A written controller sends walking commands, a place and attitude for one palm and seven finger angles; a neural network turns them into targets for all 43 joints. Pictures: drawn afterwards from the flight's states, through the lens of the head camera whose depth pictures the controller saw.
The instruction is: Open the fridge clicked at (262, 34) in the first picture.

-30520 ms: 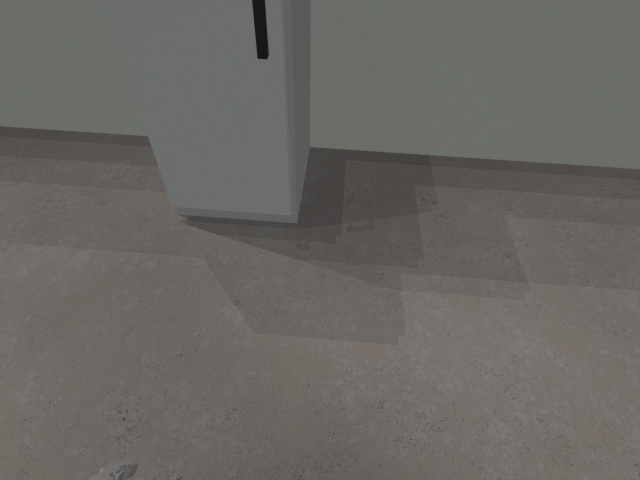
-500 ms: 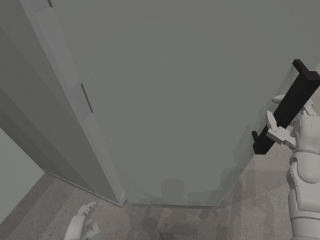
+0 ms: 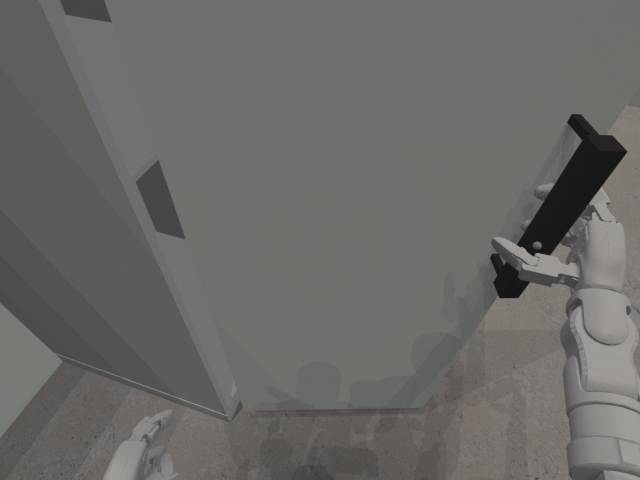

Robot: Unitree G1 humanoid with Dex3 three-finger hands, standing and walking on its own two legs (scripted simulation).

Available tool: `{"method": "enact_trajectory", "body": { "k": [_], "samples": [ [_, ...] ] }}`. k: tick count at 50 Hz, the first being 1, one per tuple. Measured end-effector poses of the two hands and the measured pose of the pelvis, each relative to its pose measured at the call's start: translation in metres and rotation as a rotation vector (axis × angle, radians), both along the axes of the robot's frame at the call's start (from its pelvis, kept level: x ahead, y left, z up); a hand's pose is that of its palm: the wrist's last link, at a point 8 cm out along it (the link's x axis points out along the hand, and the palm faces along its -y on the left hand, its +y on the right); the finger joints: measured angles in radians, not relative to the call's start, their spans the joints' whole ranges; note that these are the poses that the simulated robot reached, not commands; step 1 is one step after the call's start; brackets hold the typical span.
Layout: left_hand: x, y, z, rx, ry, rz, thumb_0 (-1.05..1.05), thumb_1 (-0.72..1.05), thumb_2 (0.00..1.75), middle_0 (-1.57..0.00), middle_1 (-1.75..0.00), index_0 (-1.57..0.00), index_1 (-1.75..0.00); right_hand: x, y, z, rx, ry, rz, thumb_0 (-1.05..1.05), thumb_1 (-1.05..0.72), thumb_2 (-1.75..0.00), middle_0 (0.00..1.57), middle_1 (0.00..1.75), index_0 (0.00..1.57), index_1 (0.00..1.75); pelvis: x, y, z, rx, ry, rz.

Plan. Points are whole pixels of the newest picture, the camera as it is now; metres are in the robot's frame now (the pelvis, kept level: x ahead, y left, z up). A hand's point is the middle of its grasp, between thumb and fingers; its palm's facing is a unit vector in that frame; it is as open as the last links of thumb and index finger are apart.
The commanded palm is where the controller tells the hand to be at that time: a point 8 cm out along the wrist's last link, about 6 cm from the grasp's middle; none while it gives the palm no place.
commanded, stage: loosen the grip on the handle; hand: right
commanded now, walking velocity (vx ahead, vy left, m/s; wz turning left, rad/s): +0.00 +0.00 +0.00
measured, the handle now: (537, 217) +0.42 -0.23 +0.14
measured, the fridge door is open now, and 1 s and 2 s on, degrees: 71 71 71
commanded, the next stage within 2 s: slip the hand off the handle in 0.32 s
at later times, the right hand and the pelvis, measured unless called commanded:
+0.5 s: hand (545, 252) +0.38 -0.23 +0.13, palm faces +0.21 +0.95 -0.21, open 14.6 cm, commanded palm +0.34 -0.29 +0.14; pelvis +0.02 +0.01 -0.01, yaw -1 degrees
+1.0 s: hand (601, 260) +0.37 -0.30 +0.13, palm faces +0.20 +0.95 -0.22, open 14.7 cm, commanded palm +0.33 -0.34 +0.14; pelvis +0.02 -0.03 -0.01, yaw -1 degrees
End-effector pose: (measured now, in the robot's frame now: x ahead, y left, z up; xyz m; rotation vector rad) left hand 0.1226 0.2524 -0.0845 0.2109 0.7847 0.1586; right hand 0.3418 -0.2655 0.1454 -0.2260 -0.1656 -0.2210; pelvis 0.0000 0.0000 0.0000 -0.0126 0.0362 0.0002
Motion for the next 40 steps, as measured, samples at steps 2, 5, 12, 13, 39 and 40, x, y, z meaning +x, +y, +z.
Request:
{"method": "enact_trajectory", "body": {
  "k": [2, 5, 12, 13, 39, 40],
  "samples": [
    [-0.007, 0.006, -0.005, 0.007, 0.029, 0.001, 0.01, 0.91, 0.89, -0.2, -0.3, -0.21, -0.29, -0.004, 0.0, -0.001, -0.018, -0.024, -0.006, -0.03, 0.02, -0.48, 0.45, 1.4, 0.33, 1.34, -0.002, 0.005, -0.002, -0.002, 0.004, -0.003],
    [-0.014, 0.014, -0.011, 0.019, 0.068, 0.001, 0.01, 0.91, 0.89, -0.2, -0.3, -0.21, -0.29, -0.008, 0.001, -0.002, -0.048, -0.043, 0.008, -0.02, 0.22, -0.37, 0.43, 1.37, 0.34, 1.33, -0.004, 0.012, -0.004, -0.002, 0.011, -0.009],
    [-0.01, 0.023, -0.018, 0.031, 0.104, 0.008, 0.01, 0.91, 0.89, -0.2, -0.3, -0.21, -0.29, -0.003, -0.007, -0.006, -0.038, -0.027, 0.03, -0.01, 0.47, -0.25, 0.38, 1.3, 0.33, 1.27, 0.001, 0.018, -0.005, 0.002, 0.039, -0.015],
    [-0.007, 0.023, -0.018, 0.032, 0.103, 0.007, 0.01, 0.91, 0.89, -0.2, -0.3, -0.2, -0.29, -0.002, -0.007, -0.006, -0.037, -0.028, 0.035, -0.01, 0.49, -0.24, 0.38, 1.29, 0.32, 1.26, 0.002, 0.018, -0.005, 0.003, 0.042, -0.016],
    [0.038, -0.023, -0.016, 0.024, 0.072, -0.039, 0.01, 0.91, 0.89, -0.2, -0.3, -0.21, -0.29, -0.009, -0.075, -0.01, -0.02, -0.034, 0.004, -0.02, 0.56, -0.2, 0.27, 1.16, 0.25, 1.15, 0.025, -0.014, -0.01, 0.028, 0.083, -0.028],
    [0.037, -0.024, -0.017, 0.027, 0.076, -0.038, 0.01, 0.91, 0.89, -0.2, -0.3, -0.21, -0.29, -0.009, -0.078, -0.012, -0.017, -0.027, 0.009, -0.02, 0.56, -0.2, 0.27, 1.16, 0.25, 1.15, 0.025, -0.015, -0.011, 0.03, 0.083, -0.028]
  ]
}}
